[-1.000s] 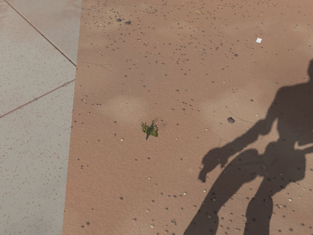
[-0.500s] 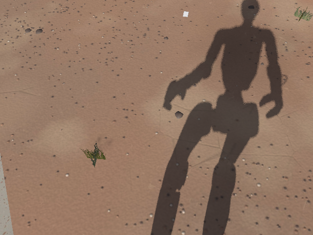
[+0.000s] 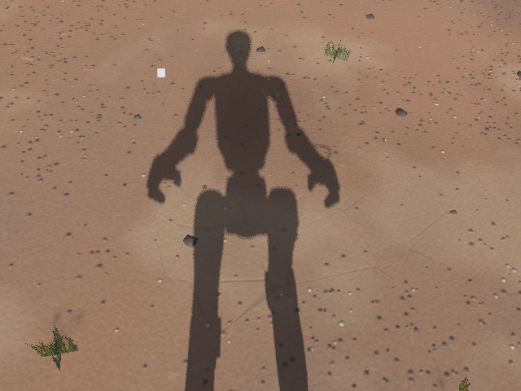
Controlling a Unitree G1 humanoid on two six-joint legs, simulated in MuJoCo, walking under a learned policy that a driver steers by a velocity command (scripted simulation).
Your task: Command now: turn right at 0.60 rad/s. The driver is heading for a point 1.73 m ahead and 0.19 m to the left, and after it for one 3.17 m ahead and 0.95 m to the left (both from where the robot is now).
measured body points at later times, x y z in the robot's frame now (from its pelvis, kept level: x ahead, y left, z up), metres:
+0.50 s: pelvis -0.01 -0.05 +0.00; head +0.01 -0.07 +0.45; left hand +0.21 +0.16 -0.08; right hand +0.04 -0.34 -0.13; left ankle +0.00 +0.11 -0.70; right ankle -0.02 -0.14 -0.74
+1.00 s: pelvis +0.07 +0.01 +0.01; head +0.09 +0.05 +0.46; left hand +0.22 +0.30 -0.09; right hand +0.11 -0.27 -0.09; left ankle -0.04 +0.08 -0.74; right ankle +0.21 -0.16 -0.67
